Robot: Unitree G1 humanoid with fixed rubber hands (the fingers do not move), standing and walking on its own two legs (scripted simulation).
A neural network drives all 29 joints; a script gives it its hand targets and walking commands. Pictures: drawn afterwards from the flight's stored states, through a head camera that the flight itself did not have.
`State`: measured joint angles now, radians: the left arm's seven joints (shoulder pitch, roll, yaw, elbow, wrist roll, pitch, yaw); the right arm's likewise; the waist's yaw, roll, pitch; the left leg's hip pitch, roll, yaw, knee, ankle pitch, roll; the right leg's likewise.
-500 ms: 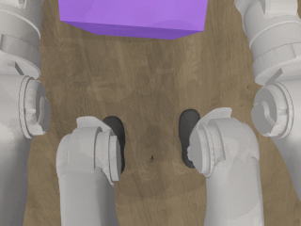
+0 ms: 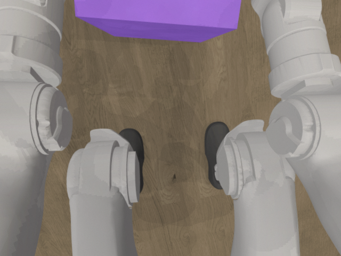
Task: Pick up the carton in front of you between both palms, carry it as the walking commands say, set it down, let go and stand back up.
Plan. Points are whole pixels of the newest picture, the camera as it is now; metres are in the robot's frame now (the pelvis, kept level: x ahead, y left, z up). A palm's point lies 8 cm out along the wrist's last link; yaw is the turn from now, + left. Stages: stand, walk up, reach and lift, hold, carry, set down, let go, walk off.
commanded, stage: reach and lift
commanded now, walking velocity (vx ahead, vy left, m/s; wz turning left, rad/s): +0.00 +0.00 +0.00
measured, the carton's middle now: out of the picture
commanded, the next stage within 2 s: none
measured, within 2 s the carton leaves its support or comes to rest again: leaves its support in 0.18 s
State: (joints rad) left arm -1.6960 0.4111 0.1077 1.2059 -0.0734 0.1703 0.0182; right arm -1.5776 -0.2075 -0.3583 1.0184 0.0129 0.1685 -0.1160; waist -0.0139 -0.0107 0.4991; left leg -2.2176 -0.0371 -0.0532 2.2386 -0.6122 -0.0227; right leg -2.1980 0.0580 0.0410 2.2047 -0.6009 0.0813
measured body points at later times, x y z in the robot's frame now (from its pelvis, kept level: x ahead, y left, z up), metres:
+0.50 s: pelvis +0.00 -0.01 +0.07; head +0.30 +0.02 +0.40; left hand +0.54 +0.17 -0.02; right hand +0.54 -0.13 -0.01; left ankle +0.10 +0.13 -0.33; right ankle +0.12 -0.14 -0.33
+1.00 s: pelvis +0.01 -0.01 +0.18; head +0.25 +0.02 +0.56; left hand +0.50 +0.17 +0.12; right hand +0.51 -0.13 +0.13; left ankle +0.10 +0.13 -0.33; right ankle +0.11 -0.14 -0.33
